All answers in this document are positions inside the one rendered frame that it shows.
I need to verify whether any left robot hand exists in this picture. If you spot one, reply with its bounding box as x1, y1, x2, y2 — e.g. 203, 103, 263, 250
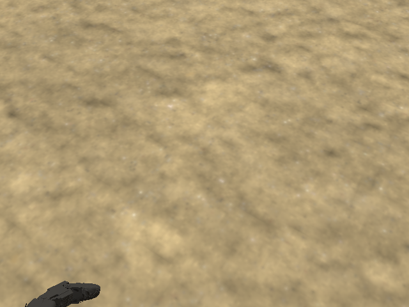
25, 281, 100, 307

